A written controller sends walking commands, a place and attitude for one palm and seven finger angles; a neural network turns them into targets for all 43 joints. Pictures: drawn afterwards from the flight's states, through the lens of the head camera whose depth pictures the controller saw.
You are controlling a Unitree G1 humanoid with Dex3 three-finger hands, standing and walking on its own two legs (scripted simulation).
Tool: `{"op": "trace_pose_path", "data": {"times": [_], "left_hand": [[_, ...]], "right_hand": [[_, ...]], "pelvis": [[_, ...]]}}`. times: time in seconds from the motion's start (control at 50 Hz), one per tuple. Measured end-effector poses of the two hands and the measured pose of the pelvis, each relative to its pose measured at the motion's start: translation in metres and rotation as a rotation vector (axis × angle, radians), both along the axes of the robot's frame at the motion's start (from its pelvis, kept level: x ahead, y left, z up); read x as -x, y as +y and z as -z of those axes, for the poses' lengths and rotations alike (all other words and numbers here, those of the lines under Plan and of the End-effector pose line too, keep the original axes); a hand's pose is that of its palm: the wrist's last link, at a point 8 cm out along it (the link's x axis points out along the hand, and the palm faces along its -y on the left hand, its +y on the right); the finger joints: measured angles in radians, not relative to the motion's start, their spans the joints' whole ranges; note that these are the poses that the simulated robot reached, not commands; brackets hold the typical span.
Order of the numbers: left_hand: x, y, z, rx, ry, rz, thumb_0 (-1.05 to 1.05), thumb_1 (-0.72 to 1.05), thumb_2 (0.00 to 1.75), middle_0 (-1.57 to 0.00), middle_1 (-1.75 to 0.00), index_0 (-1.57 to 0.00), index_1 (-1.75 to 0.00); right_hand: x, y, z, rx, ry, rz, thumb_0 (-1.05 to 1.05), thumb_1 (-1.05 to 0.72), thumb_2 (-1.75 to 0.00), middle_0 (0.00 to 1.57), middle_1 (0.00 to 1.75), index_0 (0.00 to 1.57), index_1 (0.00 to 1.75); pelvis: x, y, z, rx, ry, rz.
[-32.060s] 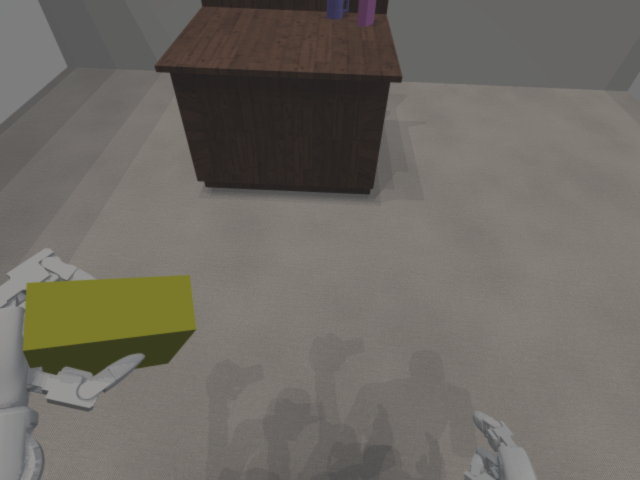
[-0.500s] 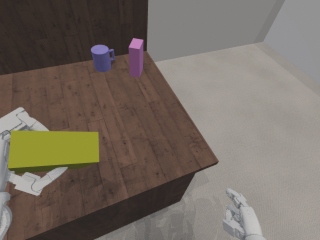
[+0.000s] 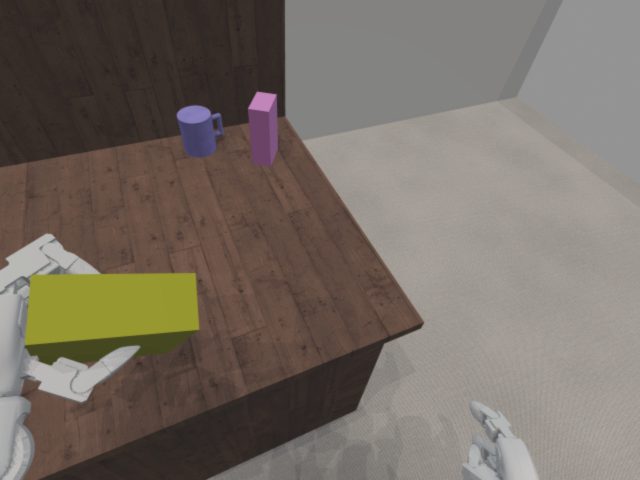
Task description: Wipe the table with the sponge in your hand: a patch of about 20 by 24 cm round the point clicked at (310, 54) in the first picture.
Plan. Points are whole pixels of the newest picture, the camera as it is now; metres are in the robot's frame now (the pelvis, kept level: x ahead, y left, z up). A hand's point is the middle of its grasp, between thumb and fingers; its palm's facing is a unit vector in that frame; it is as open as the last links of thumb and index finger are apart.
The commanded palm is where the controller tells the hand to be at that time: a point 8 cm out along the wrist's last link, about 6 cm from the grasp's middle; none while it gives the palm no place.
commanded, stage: come to a stop and stand still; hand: left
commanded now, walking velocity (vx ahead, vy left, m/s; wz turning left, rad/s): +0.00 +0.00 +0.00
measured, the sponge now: (136, 320) +0.23 +0.21 +0.13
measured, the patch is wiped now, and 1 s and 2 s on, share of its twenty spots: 0.00 0.00 0.00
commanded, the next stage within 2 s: look again from close up in 0.94 s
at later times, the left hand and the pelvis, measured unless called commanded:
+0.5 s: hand (92, 312) +0.23 +0.24 +0.15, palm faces +0.29 -0.86 -0.42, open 9.3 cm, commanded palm +0.17 +0.28 +0.17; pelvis +0.01 +0.00 +0.00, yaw +0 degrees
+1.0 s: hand (79, 303) +0.23 +0.25 +0.16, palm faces +0.36 -0.87 -0.34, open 9.3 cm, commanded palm +0.17 +0.28 +0.17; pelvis +0.01 +0.00 +0.00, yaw +0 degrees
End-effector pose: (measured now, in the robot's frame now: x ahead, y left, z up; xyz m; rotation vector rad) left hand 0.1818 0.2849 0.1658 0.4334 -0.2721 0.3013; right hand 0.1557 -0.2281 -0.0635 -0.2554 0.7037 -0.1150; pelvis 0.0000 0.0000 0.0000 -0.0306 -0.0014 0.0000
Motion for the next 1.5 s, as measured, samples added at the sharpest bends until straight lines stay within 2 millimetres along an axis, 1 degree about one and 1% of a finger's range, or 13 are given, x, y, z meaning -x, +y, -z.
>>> {"op": "trace_pose_path", "data": {"times": [0.16, 0.2, 0.26, 0.3, 0.38, 0.42, 0.5, 0.58, 0.68, 0.82, 1.24, 1.44, 1.5], "left_hand": [[-0.001, -0.007, -0.005, -0.013, -0.010, 0.011, 0.00, -0.44, 1.07, -0.80, -1.39, -0.81, -1.40], [-0.008, 0.003, -0.023, -0.156, -0.063, 0.015, -0.01, -0.44, 1.07, -0.80, -1.39, -0.81, -1.39], [-0.019, 0.025, -0.037, -0.155, -0.140, -0.039, 0.00, -0.44, 1.07, -0.80, -1.39, -0.81, -1.39], [-0.020, 0.023, -0.033, -0.111, -0.135, -0.046, -0.01, -0.44, 1.07, -0.80, -1.39, -0.81, -1.40], [-0.015, -0.003, -0.014, -0.062, -0.055, 0.039, 0.00, -0.43, 1.07, -0.80, -1.39, -0.80, -1.40], [-0.012, -0.010, -0.004, -0.048, -0.013, 0.071, 0.00, -0.44, 1.07, -0.80, -1.39, -0.80, -1.40], [-0.012, -0.002, 0.002, -0.053, 0.006, 0.053, 0.00, -0.44, 1.07, -0.80, -1.39, -0.81, -1.39], [-0.016, 0.010, -0.007, -0.048, -0.053, -0.003, -0.01, -0.44, 1.07, -0.80, -1.39, -0.81, -1.39], [-0.019, 0.005, -0.015, -0.021, -0.113, 0.000, -0.01, -0.44, 1.07, -0.80, -1.39, -0.81, -1.40], [-0.019, 0.003, -0.005, 0.005, -0.052, 0.015, 0.00, -0.44, 1.07, -0.80, -1.39, -0.81, -1.40], [-0.008, 0.000, -0.003, 0.004, -0.012, -0.008, -0.01, -0.44, 1.07, -0.80, -1.39, -0.81, -1.40], [-0.004, -0.005, -0.008, -0.012, -0.016, 0.005, -0.01, -0.44, 1.07, -0.80, -1.39, -0.81, -1.40], [-0.017, 0.005, -0.032, -0.171, -0.066, 0.010, -0.01, -0.44, 1.07, -0.80, -1.39, -0.81, -1.39]], "right_hand": [[0.000, -0.006, -0.001, -0.001, -0.011, 0.005, 0.02, -0.91, -0.90, 0.20, 0.30, 0.20, 0.30], [0.001, -0.005, 0.001, 0.015, 0.000, -0.041, 0.02, -0.91, -0.90, 0.20, 0.30, 0.20, 0.30], [0.001, -0.002, 0.005, -0.005, 0.012, -0.074, 0.02, -0.91, -0.90, 0.20, 0.30, 0.20, 0.30], [0.002, -0.001, 0.006, -0.031, -0.005, -0.057, 0.02, -0.91, -0.90, 0.20, 0.30, 0.20, 0.30], [0.004, 0.000, 0.008, -0.049, -0.012, -0.020, 0.02, -0.91, -0.90, 0.20, 0.30, 0.21, 0.30], [0.004, 0.001, 0.010, -0.043, 0.003, -0.012, 0.02, -0.91, -0.90, 0.20, 0.30, 0.20, 0.30], [-0.001, 0.005, 0.011, -0.021, 0.035, -0.025, 0.02, -0.91, -0.90, 0.20, 0.30, 0.20, 0.30], [-0.014, 0.009, 0.008, -0.013, 0.025, -0.055, 0.02, -0.91, -0.90, 0.20, 0.30, 0.20, 0.30], [-0.034, 0.014, -0.001, -0.017, -0.032, -0.071, 0.02, -0.91, -0.90, 0.20, 0.30, 0.20, 0.30], [-0.046, 0.016, -0.012, -0.014, -0.076, -0.060, 0.02, -0.91, -0.90, 0.20, 0.30, 0.21, 0.30], [-0.008, 0.007, 0.002, -0.013, 0.008, -0.015, 0.02, -0.90, -0.90, 0.20, 0.30, 0.21, 0.30], [-0.005, -0.001, 0.001, -0.008, -0.002, 0.000, 0.02, -0.90, -0.90, 0.20, 0.30, 0.21, 0.30], [-0.007, 0.002, 0.006, 0.019, 0.011, -0.078, 0.02, -0.91, -0.90, 0.20, 0.30, 0.20, 0.30]], "pelvis": [[-0.001, -0.004, 0.000, -0.002, 0.002, 0.001], [0.003, -0.008, 0.001, 0.001, 0.010, -0.009], [0.006, -0.009, 0.003, 0.000, 0.017, 0.001], [0.005, -0.006, 0.003, -0.004, 0.018, 0.012], [-0.003, 0.000, 0.003, -0.010, 0.019, 0.019], [-0.007, 0.000, 0.003, -0.012, 0.019, 0.013], [-0.012, -0.002, 0.003, -0.013, 0.017, -0.004], [-0.015, -0.002, 0.003, -0.011, 0.014, -0.010], [-0.017, 0.000, 0.003, -0.008, 0.013, -0.004], [-0.017, 0.001, 0.001, -0.004, 0.015, 0.000], [-0.007, 0.000, 0.000, -0.004, 0.005, 0.000], [-0.006, -0.003, -0.001, -0.003, 0.003, 0.000], [0.000, -0.007, 0.004, -0.012, -0.008, -0.033]]}}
